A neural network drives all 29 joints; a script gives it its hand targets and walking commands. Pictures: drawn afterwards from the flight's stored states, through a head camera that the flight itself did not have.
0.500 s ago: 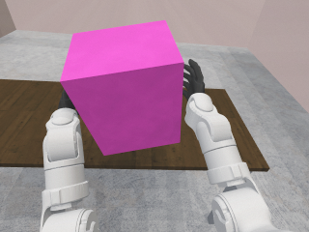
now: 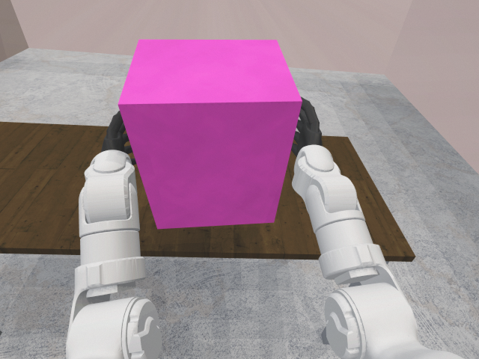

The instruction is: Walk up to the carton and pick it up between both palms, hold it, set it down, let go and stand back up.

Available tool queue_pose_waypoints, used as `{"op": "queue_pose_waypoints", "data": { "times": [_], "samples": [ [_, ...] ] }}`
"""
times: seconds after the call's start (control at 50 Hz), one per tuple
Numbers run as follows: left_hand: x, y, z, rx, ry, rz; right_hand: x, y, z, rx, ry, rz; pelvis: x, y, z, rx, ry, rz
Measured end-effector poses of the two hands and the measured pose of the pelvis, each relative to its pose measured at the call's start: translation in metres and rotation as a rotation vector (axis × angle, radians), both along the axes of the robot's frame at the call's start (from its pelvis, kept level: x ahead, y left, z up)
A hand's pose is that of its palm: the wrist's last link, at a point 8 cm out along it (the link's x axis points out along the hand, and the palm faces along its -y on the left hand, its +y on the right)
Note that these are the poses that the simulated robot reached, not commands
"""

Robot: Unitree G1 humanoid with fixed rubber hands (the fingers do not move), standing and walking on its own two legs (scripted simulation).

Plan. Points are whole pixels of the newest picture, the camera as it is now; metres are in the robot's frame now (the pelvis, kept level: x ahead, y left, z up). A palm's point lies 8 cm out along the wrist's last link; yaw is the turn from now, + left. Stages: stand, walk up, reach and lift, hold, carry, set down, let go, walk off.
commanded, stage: hold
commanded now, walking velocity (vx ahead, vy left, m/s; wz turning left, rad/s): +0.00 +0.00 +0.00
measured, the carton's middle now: (213, 140) +0.42 +0.01 +0.21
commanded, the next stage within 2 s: set down in 0.80 s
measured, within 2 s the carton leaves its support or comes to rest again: neither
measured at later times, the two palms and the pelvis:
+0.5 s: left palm (101, 165) +0.35 +0.17 +0.22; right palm (305, 142) +0.36 -0.12 +0.25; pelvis +0.00 +0.00 +0.00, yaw +0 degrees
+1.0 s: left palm (115, 160) +0.39 +0.16 +0.20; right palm (299, 142) +0.39 -0.13 +0.22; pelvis +0.01 +0.00 +0.00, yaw +0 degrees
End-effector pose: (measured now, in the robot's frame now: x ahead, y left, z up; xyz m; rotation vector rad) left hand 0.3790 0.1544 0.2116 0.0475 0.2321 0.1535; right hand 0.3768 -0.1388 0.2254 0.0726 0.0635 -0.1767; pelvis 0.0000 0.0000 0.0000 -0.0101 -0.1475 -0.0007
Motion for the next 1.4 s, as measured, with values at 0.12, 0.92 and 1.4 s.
{"op": "queue_pose_waypoints", "data": {
  "times": [0.12, 0.92, 1.4],
  "samples": [
    [0.012, 0.008, -0.001, -0.028, -0.008, 0.004, 0.011, 0.008, 0.006, -0.012, -0.015, -0.003, 0.012, 0.002, 0.001, -0.001, 0.015, -0.003],
    [0.007, 0.006, -0.006, -0.019, 0.005, 0.012, 0.009, 0.008, 0.001, 0.003, -0.009, -0.003, 0.009, 0.001, 0.000, -0.001, 0.002, 0.001],
    [0.001, 0.010, -0.016, 0.001, -0.047, -0.017, 0.009, 0.013, 0.015, -0.027, -0.197, 0.042, 0.011, 0.001, 0.001, 0.002, -0.012, -0.006]
  ]
}}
